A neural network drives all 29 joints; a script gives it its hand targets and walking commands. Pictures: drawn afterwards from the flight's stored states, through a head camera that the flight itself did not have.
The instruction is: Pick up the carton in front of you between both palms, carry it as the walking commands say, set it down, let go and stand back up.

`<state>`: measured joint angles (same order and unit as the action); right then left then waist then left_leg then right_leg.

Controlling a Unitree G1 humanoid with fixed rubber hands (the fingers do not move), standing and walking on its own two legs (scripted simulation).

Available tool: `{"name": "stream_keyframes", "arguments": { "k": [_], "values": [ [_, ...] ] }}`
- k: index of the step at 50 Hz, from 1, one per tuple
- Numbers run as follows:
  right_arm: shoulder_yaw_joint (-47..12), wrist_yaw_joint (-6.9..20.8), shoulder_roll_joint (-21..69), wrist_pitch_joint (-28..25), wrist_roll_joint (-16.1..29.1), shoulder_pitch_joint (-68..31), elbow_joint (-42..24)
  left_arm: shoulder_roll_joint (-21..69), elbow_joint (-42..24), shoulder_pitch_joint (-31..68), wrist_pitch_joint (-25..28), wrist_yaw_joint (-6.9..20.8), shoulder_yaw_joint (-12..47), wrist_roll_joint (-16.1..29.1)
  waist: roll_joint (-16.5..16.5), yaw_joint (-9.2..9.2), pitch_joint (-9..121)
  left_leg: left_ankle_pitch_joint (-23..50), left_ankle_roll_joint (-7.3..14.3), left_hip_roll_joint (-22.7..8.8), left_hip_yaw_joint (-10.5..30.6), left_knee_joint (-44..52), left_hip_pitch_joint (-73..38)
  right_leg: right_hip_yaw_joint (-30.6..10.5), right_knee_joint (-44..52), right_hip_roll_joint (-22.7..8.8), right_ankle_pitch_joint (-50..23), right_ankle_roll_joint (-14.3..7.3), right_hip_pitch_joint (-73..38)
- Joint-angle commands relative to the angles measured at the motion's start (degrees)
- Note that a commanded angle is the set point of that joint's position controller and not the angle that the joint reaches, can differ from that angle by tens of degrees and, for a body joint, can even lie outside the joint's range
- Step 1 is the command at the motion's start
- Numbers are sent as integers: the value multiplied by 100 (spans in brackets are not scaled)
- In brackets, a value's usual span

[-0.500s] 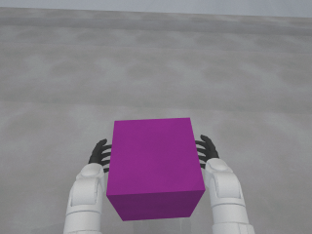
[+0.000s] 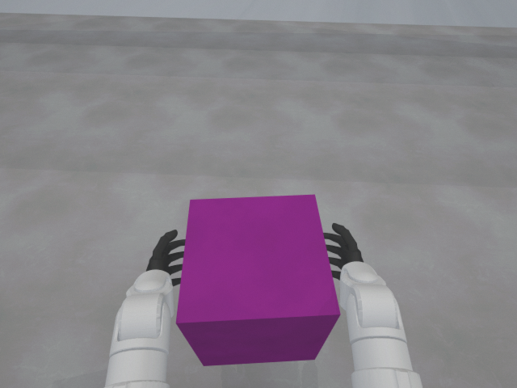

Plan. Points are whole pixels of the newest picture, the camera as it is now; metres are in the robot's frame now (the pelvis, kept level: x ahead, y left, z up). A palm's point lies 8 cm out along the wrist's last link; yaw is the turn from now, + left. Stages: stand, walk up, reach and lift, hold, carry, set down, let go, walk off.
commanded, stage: carry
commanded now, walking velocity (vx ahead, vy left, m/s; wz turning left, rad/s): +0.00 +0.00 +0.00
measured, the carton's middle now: (256, 284) +0.31 +0.00 -0.04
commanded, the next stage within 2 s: hold in 0.06 s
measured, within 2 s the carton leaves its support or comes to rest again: neither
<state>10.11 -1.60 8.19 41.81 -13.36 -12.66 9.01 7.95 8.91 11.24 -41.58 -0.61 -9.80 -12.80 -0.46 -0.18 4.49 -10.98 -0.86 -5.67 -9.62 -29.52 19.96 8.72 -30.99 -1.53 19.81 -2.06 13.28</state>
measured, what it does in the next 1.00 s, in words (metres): lowers itself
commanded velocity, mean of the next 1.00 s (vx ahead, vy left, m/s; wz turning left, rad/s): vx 0.00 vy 0.00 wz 0.00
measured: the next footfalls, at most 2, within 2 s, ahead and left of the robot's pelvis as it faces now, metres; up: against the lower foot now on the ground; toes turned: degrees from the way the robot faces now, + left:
none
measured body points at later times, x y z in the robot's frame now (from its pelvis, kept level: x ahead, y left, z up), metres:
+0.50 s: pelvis -0.02 +0.04 +0.01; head -0.04 +0.04 +0.45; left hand +0.32 +0.13 +0.03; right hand +0.27 -0.17 +0.03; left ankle +0.04 +0.16 -0.73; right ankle -0.04 -0.08 -0.73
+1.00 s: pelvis -0.06 +0.06 -0.08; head +0.18 +0.01 +0.30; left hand +0.37 +0.14 -0.17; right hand +0.36 -0.17 -0.17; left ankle +0.04 +0.16 -0.73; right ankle -0.04 -0.08 -0.73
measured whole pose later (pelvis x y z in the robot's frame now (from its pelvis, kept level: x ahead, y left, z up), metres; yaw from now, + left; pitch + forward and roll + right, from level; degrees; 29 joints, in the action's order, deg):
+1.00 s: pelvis -0.06 +0.06 -0.08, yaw -10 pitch +28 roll +0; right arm 22.6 5.1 0.5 12.7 -15.5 -46.2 34.3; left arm 12.3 21.8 37.3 -14.1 -5.6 -25.8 -13.7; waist -0.2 1.2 -5.0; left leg -16.2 -0.1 0.5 0.3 -56.4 68.4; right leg -3.4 -59.1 0.6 21.4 1.8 66.0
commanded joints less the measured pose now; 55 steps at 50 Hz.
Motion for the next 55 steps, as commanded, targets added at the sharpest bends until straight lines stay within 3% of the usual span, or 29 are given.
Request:
{"name": "stream_keyframes", "arguments": {
  "k": [1, 3, 4, 7, 8, 10, 11, 13, 16, 19, 20, 22, 24, 25, 27, 28, 30, 31, 33, 36, 38, 42, 43, 44, 45, 47, 48, 51, 55],
  "values": [
    [-3312, 1294, 5003, -183, 1362, -2483, -265, 4998, -377, 2643, 186, 1206, 3260, 1316, 46, 3, 1421, 1019, 116, -386, 541, 194, -900, -715, 577, -723, -1760, -14, -131],
    [-3369, 1296, 5007, -207, 1406, -2530, -367, 5027, -341, 2589, 200, 1220, 3246, 1349, 183, 7, 1461, 1158, 110, -405, 527, 149, -935, -703, 562, -717, -1891, -14, -181],
    [-3472, 1316, 5490, -251, 1509, -2011, -423, 5350, -769, 2220, 201, 1259, 3480, 1559, 744, -51, 1143, 2094, 329, 1207, 1248, 292, -2102, -1641, 903, 318, -3853, 143, -496],
    [-3031, 1147, 4920, -395, 1193, -2060, -286, 4923, -805, 2548, 274, 1215, 3322, 1434, 166, -124, 1210, 2288, 180, 1137, 1420, 550, -1852, -1682, 911, 343, -4157, 228, -1412],
    [-2874, 1136, 4811, -432, 1078, -2183, -179, 4900, -672, 2561, 299, 1240, 3302, 1391, 105, -109, 1254, 2092, 143, 1128, 1456, 612, -1785, -1632, 1012, 390, -3587, 199, -1567],
    [-2865, 1159, 4995, -420, 1089, -2250, 8, 4784, -516, 2700, 338, 1280, 3182, 1401, 325, -139, 934, 1541, 102, 1167, 1376, 674, -1526, -1560, 1208, 408, -2967, 198, -1653],
    [-2871, 1233, 5016, -419, 1104, -2445, -3, 4840, -435, 2627, 341, 1276, 3111, 1271, 201, -16, 740, 1299, 85, 1213, 1317, 776, -1526, -1450, 1200, 441, -2733, 240, -1393],
    [-3022, 1350, 5198, -368, 1259, -2671, 123, 4986, -218, 2607, 318, 1250, 2970, 1147, 239, 89, 833, 1256, 115, 1257, 1332, 803, -1569, -1487, 1160, 382, -2989, 335, -1544],
    [-3040, 1482, 5238, -307, 1306, -2909, 236, 5117, 40, 2675, 310, 1246, 2771, 1051, 338, 195, 775, 894, 145, 1272, 1324, 889, -1615, -1446, 1210, 432, -2451, 385, -1389],
    [-2745, 1603, 5111, -390, 1192, -3544, 705, 5265, 582, 3213, 343, 1222, 2453, 902, 292, 145, 554, 466, 154, 1204, 1324, 840, -1884, -1371, 1227, 521, -1477, 291, -793],
    [-2595, 1637, 5014, -459, 1115, -3800, 959, 5391, 796, 3480, 337, 1205, 2312, 823, 38, 160, 338, 195, 139, 1174, 1329, 793, -1801, -1373, 1216, 499, -1008, 201, -612],
    [-2154, 1772, 4913, -647, 942, -4345, 1330, 5536, 1226, 3808, 407, 1190, 1944, 670, 77, 226, 188, -160, 145, 1076, 1356, 782, -1774, -1321, 1175, 517, -404, 87, -224],
    [-1535, 1848, 4793, -866, 639, -4760, 2062, 5644, 1695, 4447, 577, 1157, 1536, 548, -97, 125, 156, -683, 108, 1002, 1341, 664, -1713, -1270, 983, 594, 163, -67, 119],
    [-1100, 1853, 4700, -993, 380, -4996, 2371, 5546, 1880, 4896, 674, 1138, 1342, 369, -245, -29, 61, -872, 102, 984, 1375, 627, -1540, -1244, 879, 618, 253, -129, 343],
    [-528, 1873, 4391, -1230, 62, -5211, 2772, 5376, 2297, 4960, 805, 1015, 814, 140, -119, 3, -48, -1113, 70, 966, 1442, 489, -1330, -1218, 585, 663, 357, -149, 659],
    [-199, 1841, 4189, -1333, -140, -5393, 2928, 5219, 2194, 5395, 940, 951, 663, 81, -121, -151, 85, -1112, 76, 946, 1506, 388, -1400, -1241, 464, 651, 317, -182, 930],
    [334, 1752, 3694, -1494, -542, -5399, 3236, 4728, 2552, 5205, 1047, 792, 19, -357, -226, 12, 116, -1022, 41, 984, 1431, 217, -1056, -1203, 226, 682, 234, -191, 1215],
    [576, 1730, 3443, -1571, -757, -5233, 3351, 4469, 2460, 5171, 1205, 709, -310, -474, -11, 24, -81, -907, 58, 1014, 1419, 147, -766, -1151, 151, 720, 182, -175, 1448],
    [827, 1677, 3074, -1810, -958, -5234, 3380, 4149, 2587, 5030, 1407, 591, -613, -736, -117, 13, 233, -503, 7, 1078, 1303, -148, -656, -1121, -45, 744, 26, -177, 1813],
    [778, 1688, 2891, -2229, -1069, -5152, 3561, 3995, 2397, 5175, 1931, 494, -643, -723, 59, -1, 483, -24, -61, 1117, 1297, -568, -99, -1039, -503, 856, -215, -130, 2359],
    [538, 1705, 3005, -2550, -813, -5408, 3391, 4221, 2407, 5155, 2201, 467, -418, -627, -170, 24, 1191, 289, -143, 1169, 1224, -910, -131, -1056, -765, 885, -385, -110, 2622],
    [-361, 1881, 3790, -3180, -230, -5872, 3388, 4976, 2123, 5842, 2878, 514, 773, -4, 100, 67, 2858, 889, -207, 1240, 1288, -1596, -163, -979, -1410, 976, -805, -20, 3174],
    [-748, 1912, 3878, -3283, -106, -5908, 3237, 5144, 2048, 5729, 2982, 555, 1113, 98, 181, 17, 3148, 1565, -198, 1225, 1360, -1811, -158, -935, -1625, 1004, -1202, 32, 3520],
    [-985, 1934, 4014, -3354, 86, -6048, 2971, 5248, 1821, 5841, 3067, 600, 1444, 192, -26, 111, 3987, 1980, -207, 1221, 1337, -2092, -372, -930, -1827, 1024, -1361, 74, 3614],
    [-1269, 1940, 3941, -3358, 163, -6207, 2910, 5140, 1534, 6362, 3125, 621, 1686, 384, 216, 3, 4644, 2087, -199, 1227, 1320, -2407, -295, -904, -2058, 1044, -1430, 112, 3746],
    [-1562, 1888, 4035, -3300, 336, -6399, 2526, 5160, 1428, 6405, 3048, 686, 2031, 475, 61, -42, 5508, 2523, -186, 1236, 1269, -2860, -120, -955, -2385, 1031, -1683, 162, 4018],
    [-1822, 1884, 4325, -3252, 451, -6257, 2427, 5351, 1264, 6314, 3022, 713, 2275, 601, 190, 82, 5823, 2493, -198, 1287, 1189, -2912, 113, -937, -2521, 1076, -1818, 160, 3832],
    [-2024, 1946, 4431, -2984, 535, -6152, 2272, 5419, 1387, 6217, 2772, 921, 2394, 697, 154, 2, 6210, 2562, -191, 1336, 1142, -3249, 783, -883, -2881, 1075, -1997, 260, 4286],
    [-1899, 2035, 4874, -2653, 548, -6191, 2826, 5201, 1604, 6281, 2539, 1186, 2042, 591, 286, 339, 5282, 1307, -139, 1417, 907, -3384, 2555, -970, -3098, 1050, -1436, 277, 4636]
  ]
}}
